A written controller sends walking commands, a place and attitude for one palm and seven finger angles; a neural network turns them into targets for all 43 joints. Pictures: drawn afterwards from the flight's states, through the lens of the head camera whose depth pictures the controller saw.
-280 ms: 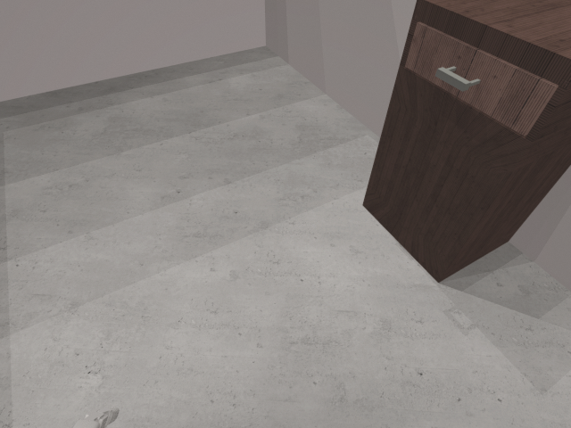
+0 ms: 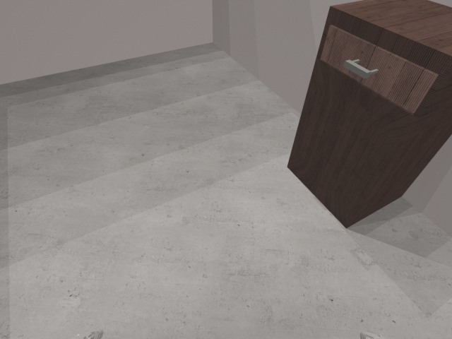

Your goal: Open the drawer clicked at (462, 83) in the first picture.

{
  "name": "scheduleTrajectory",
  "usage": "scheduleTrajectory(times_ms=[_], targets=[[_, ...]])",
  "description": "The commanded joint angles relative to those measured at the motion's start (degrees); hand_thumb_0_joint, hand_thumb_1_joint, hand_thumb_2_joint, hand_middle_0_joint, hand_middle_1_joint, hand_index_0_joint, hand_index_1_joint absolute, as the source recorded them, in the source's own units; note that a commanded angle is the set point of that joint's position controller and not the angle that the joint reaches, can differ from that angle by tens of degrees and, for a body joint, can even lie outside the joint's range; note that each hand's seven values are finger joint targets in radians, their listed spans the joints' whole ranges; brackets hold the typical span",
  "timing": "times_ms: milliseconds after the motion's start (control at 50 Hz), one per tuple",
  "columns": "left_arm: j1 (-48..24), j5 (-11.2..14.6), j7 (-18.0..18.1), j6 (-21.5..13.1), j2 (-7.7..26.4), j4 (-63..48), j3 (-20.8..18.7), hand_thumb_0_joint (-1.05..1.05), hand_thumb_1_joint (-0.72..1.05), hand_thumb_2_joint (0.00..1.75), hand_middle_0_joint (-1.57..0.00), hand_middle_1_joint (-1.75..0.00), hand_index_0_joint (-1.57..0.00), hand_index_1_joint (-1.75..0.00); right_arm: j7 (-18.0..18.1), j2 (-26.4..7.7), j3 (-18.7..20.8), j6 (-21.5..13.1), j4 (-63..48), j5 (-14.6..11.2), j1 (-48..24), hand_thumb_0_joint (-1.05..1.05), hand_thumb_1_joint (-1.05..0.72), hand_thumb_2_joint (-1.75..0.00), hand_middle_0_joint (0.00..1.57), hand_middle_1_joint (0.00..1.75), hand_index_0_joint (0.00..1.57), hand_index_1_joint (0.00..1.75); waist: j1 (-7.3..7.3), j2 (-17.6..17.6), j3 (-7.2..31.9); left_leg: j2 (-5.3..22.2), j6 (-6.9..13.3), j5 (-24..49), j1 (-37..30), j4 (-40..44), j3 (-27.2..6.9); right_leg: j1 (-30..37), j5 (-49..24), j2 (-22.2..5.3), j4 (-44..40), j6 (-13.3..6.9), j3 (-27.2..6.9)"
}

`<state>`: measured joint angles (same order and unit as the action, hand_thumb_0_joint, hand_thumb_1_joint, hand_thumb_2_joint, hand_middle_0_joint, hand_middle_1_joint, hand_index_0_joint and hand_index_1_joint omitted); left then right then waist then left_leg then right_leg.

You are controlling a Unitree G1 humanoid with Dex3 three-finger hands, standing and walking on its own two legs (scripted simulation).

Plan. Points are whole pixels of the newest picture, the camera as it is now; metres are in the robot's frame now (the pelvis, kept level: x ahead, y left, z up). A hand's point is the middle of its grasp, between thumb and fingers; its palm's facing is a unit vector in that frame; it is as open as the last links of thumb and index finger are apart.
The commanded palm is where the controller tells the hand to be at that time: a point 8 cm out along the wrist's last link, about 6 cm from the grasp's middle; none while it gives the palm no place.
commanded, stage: stand and wait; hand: left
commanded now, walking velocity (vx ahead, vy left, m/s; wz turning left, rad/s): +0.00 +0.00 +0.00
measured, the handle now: (361, 67) +1.03 -0.44 +0.01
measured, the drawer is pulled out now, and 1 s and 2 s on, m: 0.00 0.00 0.00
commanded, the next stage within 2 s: look at it before walking up in 0.54 s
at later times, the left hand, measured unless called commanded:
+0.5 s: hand out of the picture +0.06 +0.24 -0.15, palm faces -0.03 -0.94 -0.33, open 7.4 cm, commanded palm none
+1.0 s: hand out of the picture +0.07 +0.23 -0.15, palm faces -0.03 -0.94 -0.33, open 7.4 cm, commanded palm none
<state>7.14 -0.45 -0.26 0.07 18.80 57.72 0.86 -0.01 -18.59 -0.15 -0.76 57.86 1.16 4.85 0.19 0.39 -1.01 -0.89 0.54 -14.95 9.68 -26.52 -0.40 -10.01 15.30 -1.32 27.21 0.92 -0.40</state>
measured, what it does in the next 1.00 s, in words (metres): stands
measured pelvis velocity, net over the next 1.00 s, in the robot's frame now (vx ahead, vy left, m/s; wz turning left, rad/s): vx -0.01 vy -0.01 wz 0.00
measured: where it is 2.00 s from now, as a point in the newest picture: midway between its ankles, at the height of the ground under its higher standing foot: outside the picture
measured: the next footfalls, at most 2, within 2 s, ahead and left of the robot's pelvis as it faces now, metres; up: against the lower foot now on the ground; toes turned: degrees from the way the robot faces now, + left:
left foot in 1.62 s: +0.10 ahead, +0.15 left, +0.00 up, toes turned +16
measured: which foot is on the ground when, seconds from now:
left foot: down 0.00-1.00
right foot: down 0.00-1.00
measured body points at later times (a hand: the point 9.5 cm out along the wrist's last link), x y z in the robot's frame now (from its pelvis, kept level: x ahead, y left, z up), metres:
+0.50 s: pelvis -0.02 -0.01 +0.00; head -0.01 -0.01 +0.45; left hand +0.06 +0.29 -0.13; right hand +0.06 -0.31 -0.13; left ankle -0.01 +0.11 -0.74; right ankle -0.01 -0.13 -0.74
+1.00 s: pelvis -0.01 -0.01 +0.01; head -0.01 -0.01 +0.46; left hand +0.07 +0.28 -0.13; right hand +0.06 -0.31 -0.13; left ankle -0.01 +0.11 -0.74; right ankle -0.01 -0.13 -0.74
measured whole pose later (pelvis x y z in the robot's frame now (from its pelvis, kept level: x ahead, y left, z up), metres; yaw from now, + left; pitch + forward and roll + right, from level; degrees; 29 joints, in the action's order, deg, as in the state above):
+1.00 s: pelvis -0.01 -0.01 +0.01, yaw +0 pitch -2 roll +0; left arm 7.4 -0.5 -0.4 -0.4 19.4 62.2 0.5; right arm -0.1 -19.4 0.0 -0.7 63.8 0.8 6.4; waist -0.2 0.1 -2.1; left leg 0.2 -0.5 -11.2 8.6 -21.7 -0.7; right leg -9.0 11.5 -0.3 22.4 0.0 -0.1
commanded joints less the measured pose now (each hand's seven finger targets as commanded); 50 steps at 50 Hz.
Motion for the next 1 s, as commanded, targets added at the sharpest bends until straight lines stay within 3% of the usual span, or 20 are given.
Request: scheduleTrajectory(times_ms=[0, 80, 200, 440, 820, 980], targets=[[-2.65, -0.24, 1.03, -1.4, 12.42, -3.33, -3.13, 0.0, 0.9, 0.9, -0.2, -0.3, -0.2, -0.3, 0.75, -12.09, 2.93, -1.13, -3.27, -0.38, -2.62, 0.0, -0.9, -0.9, 0.2, 0.3, 0.2, 0.3, -0.21, 0.18, 3.88, 6.66, 1.85, 12.06, -0.9, 4.75, -5.08, 0.97, -11.13, -5.28, -4.78, -2.74, -4.75], [-2.58, -0.16, 0.88, -1.32, 12.36, -2.44, -3.08, 0.0, 0.9, 0.9, -0.2, -0.3, -0.2, -0.3, 0.73, -12.22, 2.81, -1.12, -2.19, -0.39, -2.65, 0.0, -0.9, -0.9, 0.2, 0.3, 0.2, 0.3, -0.17, -0.87, 3.18, 6.67, 1.68, 9.69, -0.45, 5.8, -5.24, 0.78, -8.76, -5.29, -5.89, -2.7, -5.12], [-2.0, -0.1, 0.91, -1.57, 12.58, -1.12, -3.1, 0.0, 0.9, 0.9, -0.2, -0.3, -0.2, -0.3, 0.66, -12.31, 2.67, -1.07, -0.73, -0.6, -1.94, 0.0, -0.9, -0.9, 0.2, 0.3, 0.2, 0.3, -0.11, -0.01, 3.98, 6.87, 1.52, 10.02, -0.99, 5.89, -5.43, 1.72, -9.26, -5.66, -6.78, -2.86, -5.49], [-2.07, -0.09, 0.84, -1.53, 12.76, 0.5, -2.91, 0.0, 0.9, 0.9, -0.2, -0.3, -0.2, -0.3, 0.53, -12.56, 2.5, -0.99, 1.64, -0.59, -0.98, 0.0, -0.9, -0.9, 0.2, 0.3, 0.2, 0.3, -0.11, 0.32, 1.67, 6.95, 1.2, 6.53, -0.21, 7.73, -5.85, 0.17, -3.89, -5.68, -8.95, -2.81, -6.16], [-2.07, -0.2, 0.9, -1.65, 12.61, 0.89, -2.92, 0.0, 0.9, 0.9, -0.2, -0.3, -0.2, -0.3, 0.58, -12.46, 2.44, -1.22, 2.14, -0.66, -1.0, 0.0, -0.9, -0.9, 0.2, 0.3, 0.2, 0.3, -0.02, -0.58, 2.6, 7.42, 1.04, 9.75, -1.39, 8.17, -5.62, 1.33, -8.52, -5.67, -8.69, -2.66, -5.66], [-2.12, -0.23, 0.8, -1.56, 12.62, 0.99, -2.85, 0.0, 0.9, 0.9, -0.2, -0.3, -0.2, -0.3, 0.57, -12.66, 2.37, -1.09, 2.3, -0.64, -1.13, 0.0, -0.9, -0.9, 0.2, 0.3, 0.2, 0.3, -0.13, -0.37, 1.57, 7.39, 0.98, 7.96, -1.48, 8.89, -5.67, 0.39, -6.49, -5.45, -9.56, -2.62, -6.1]])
